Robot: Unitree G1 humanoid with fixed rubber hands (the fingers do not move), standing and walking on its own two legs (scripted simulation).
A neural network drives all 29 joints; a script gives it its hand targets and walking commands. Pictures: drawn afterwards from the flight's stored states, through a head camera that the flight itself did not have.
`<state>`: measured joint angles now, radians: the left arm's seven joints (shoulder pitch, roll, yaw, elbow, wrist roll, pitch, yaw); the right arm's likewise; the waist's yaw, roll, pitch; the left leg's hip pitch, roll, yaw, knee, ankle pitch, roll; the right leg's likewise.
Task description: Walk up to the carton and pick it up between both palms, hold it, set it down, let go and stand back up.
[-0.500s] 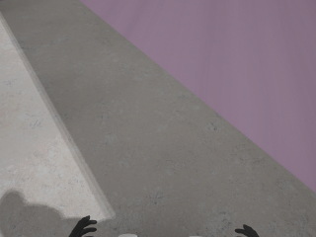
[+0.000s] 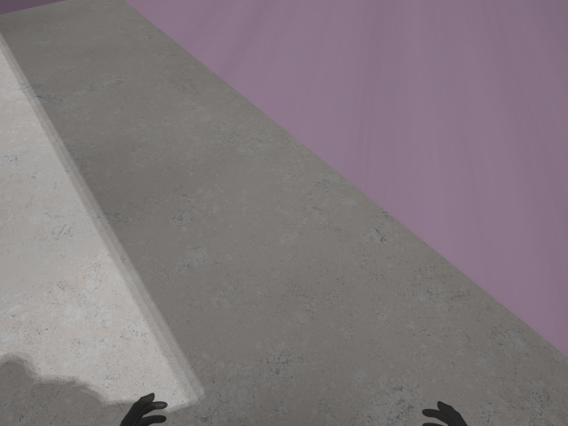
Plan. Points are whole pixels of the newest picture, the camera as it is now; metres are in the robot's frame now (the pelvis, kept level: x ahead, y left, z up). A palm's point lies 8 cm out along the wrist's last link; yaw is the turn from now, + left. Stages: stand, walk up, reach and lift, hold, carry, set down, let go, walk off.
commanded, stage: stand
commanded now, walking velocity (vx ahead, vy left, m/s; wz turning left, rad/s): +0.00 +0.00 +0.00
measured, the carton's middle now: out of the picture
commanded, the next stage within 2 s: walk up in 0.36 s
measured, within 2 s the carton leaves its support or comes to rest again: neither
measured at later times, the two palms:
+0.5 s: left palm out of the picture +0.08 +0.25 -0.11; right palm out of the picture +0.08 -0.23 -0.11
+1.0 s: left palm out of the picture +0.02 +0.42 -0.17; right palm (374, 388) +0.20 -0.12 -0.11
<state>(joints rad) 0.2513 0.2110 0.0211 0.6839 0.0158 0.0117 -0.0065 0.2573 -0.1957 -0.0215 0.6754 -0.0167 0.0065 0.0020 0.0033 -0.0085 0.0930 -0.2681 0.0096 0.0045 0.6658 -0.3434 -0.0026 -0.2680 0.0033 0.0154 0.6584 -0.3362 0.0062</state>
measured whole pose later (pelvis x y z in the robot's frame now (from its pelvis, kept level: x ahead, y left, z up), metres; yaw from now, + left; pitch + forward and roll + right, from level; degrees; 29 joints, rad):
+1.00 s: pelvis +0.04 +0.12 -0.04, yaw +23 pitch -5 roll +0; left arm 0.24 0.37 0.09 0.85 0.03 0.01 0.00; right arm 0.31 -0.25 -0.06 0.79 -0.01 0.03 0.08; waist -0.05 -0.16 0.04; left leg -0.46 0.02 0.04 0.93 -0.39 0.02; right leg -0.34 -0.13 -0.03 1.17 -0.63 -0.03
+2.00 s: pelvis +0.35 +0.56 -0.03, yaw +72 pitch -4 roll -3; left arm 0.27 0.22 -0.02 0.66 0.06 -0.07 -0.01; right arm 0.35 -0.27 -0.05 0.80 -0.05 0.02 0.04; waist -0.02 0.05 0.03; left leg -0.40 -0.01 -0.06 1.29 -0.53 0.01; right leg -0.44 -0.09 -0.09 0.86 -0.35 0.04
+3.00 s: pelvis +0.46 +1.05 -0.01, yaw +100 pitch -5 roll -4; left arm 0.33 0.29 0.03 0.74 0.04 -0.04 -0.01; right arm 0.30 -0.27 -0.06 0.67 -0.02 0.01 0.01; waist 0.05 0.06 0.12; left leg -0.56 0.07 -0.02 1.16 -0.44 0.01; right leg -0.25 -0.05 -0.27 0.72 -0.37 -0.03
